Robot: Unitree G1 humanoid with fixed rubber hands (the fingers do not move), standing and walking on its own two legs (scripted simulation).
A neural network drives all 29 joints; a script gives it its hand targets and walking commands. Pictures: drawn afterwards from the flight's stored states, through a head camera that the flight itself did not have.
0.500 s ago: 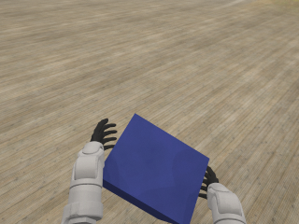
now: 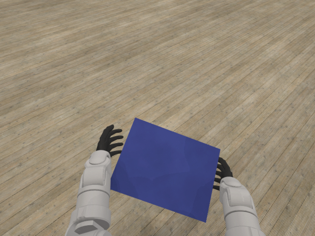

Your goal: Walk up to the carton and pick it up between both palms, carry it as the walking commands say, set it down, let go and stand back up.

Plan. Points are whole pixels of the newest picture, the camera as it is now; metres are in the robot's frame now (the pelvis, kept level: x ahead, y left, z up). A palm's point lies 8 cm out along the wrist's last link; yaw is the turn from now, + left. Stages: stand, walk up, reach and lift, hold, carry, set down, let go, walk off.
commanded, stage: set down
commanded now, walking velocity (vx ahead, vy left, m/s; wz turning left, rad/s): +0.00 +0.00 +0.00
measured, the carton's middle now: (160, 170) +0.33 -0.02 -0.10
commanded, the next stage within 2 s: none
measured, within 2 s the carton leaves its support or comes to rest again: neither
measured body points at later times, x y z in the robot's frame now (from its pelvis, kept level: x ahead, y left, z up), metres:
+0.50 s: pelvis -0.04 +0.00 -0.05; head +0.12 +0.00 +0.37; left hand +0.35 +0.15 -0.11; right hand +0.32 -0.20 -0.12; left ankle +0.04 +0.11 -0.74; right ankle -0.03 -0.12 -0.74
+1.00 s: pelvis -0.05 +0.01 -0.13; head +0.17 +0.02 +0.27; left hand +0.37 +0.14 -0.21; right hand +0.34 -0.20 -0.21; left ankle +0.04 +0.11 -0.74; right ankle -0.03 -0.12 -0.74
